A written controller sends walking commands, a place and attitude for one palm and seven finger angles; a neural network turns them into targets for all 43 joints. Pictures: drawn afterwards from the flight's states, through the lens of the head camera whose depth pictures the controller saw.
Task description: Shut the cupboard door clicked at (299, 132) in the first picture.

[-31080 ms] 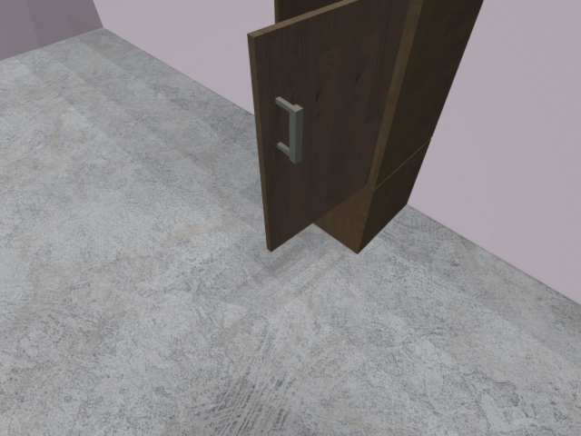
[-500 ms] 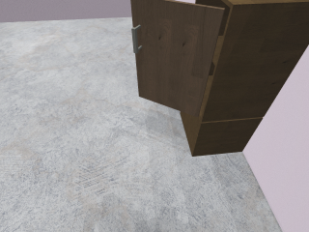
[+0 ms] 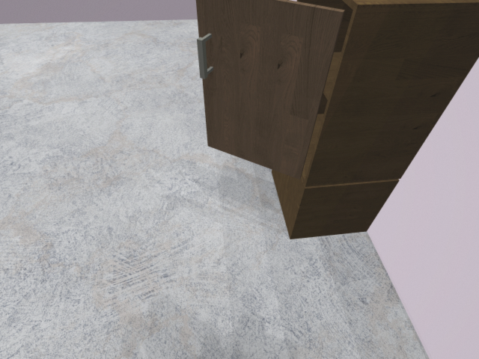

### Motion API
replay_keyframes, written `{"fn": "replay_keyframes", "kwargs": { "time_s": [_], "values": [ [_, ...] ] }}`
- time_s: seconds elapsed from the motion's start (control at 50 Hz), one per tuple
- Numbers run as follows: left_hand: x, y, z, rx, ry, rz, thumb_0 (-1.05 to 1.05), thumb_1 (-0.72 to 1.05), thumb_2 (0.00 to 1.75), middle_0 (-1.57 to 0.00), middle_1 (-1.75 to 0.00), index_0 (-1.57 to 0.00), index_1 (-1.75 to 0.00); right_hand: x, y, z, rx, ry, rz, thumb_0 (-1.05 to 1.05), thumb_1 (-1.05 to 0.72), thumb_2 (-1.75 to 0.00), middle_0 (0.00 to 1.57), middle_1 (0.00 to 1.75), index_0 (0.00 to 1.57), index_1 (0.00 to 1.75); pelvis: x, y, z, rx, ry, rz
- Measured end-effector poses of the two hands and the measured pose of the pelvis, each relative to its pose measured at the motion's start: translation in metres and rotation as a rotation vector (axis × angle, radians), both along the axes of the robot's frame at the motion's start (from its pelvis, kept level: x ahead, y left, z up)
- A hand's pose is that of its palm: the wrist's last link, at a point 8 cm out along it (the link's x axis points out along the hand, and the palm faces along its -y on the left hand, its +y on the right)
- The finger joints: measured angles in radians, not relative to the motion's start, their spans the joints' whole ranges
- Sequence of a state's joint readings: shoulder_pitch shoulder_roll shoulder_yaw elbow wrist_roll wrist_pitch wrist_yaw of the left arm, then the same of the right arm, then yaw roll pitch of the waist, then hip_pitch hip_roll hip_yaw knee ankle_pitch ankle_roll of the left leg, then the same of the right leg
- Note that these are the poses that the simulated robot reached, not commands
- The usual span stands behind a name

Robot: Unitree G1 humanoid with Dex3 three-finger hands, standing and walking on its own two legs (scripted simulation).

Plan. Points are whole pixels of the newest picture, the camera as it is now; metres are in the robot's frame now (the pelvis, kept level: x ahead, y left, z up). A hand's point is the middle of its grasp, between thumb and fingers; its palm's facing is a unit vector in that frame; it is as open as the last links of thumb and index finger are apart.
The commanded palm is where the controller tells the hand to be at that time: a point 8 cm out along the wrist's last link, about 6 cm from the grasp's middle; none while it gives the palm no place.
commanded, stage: look to check the result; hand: left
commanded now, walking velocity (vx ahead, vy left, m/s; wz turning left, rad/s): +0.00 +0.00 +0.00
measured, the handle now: (206, 56) +0.94 +0.14 +0.06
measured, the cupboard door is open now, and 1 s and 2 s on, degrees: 56 56 56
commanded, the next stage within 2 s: walk to a spot facing it in 0.44 s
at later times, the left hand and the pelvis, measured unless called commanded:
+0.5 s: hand out of the picture +0.01 +0.17 -0.18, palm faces +0.00 -0.98 -0.20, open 7.4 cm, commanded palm none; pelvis +0.02 +0.00 +0.00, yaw +0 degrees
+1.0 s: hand out of the picture +0.03 +0.22 -0.21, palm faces +0.23 -0.95 -0.21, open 7.4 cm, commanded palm none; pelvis +0.02 +0.02 -0.03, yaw +13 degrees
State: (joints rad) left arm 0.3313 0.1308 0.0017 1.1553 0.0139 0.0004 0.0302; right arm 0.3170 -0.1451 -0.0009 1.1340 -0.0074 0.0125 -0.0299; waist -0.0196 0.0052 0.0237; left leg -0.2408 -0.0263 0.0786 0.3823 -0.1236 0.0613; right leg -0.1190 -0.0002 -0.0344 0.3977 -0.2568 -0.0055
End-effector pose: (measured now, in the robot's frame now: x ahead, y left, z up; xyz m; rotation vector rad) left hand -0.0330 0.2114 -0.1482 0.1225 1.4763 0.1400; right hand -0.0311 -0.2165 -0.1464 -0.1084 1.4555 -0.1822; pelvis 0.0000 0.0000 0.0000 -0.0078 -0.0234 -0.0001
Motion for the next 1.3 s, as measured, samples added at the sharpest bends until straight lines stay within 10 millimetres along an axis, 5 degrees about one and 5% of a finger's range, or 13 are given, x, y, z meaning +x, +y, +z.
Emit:
{"fn": "replay_keyframes", "kwargs": {
  "time_s": [0.22,0.68,0.84,0.98,1.18,1.3],
  "values": [
    [0.008,0.012,0.004,0.039,0.002,-0.007,0.00,0.91,0.90,-0.20,-0.30,-0.20,-0.30,0.017,-0.005,-0.001,-0.001,-0.020,0.010,0.01,-0.91,-0.90,0.20,0.30,0.20,0.30,0.006,-0.002,0.000,0.002,-0.003,-0.002],
    [0.057,0.013,0.002,0.050,-0.077,-0.012,0.00,0.91,0.90,-0.20,-0.30,-0.20,-0.30,0.064,-0.027,0.003,-0.041,-0.075,0.054,0.01,-0.91,-0.90,0.20,0.30,0.20,0.30,0.022,-0.007,-0.001,0.005,0.005,0.021],
    [0.053,0.021,-0.011,0.058,-0.115,0.091,0.00,0.91,0.90,-0.20,-0.30,-0.20,-0.30,0.075,-0.019,-0.008,-0.030,-0.028,0.126,0.01,-0.91,-0.90,0.20,0.30,0.20,0.30,0.020,-0.003,-0.014,-0.021,0.001,0.119],
    [0.045,0.047,-0.033,0.053,-0.137,0.189,0.00,0.91,0.89,-0.20,-0.30,-0.20,-0.30,0.113,-0.005,-0.010,-0.073,-0.077,0.236,0.01,-0.91,-0.90,0.20,0.30,0.20,0.30,0.020,0.016,-0.030,-0.014,-0.009,0.222],
    [0.056,0.083,0.006,0.120,-0.233,0.239,0.00,0.91,0.90,-0.20,-0.30,-0.20,-0.30,0.153,0.006,0.016,-0.088,-0.128,0.365,0.01,-0.91,-0.90,0.20,0.30,0.21,0.30,0.012,0.021,-0.004,-0.046,0.057,0.319],
    [0.056,0.083,0.017,0.157,-0.275,0.294,0.00,0.91,0.90,-0.20,-0.30,-0.20,-0.30,0.179,-0.002,0.023,-0.086,-0.142,0.429,0.01,-0.91,-0.90,0.20,0.30,0.21,0.30,0.018,0.008,0.000,-0.058,0.069,0.399]
  ]
}}
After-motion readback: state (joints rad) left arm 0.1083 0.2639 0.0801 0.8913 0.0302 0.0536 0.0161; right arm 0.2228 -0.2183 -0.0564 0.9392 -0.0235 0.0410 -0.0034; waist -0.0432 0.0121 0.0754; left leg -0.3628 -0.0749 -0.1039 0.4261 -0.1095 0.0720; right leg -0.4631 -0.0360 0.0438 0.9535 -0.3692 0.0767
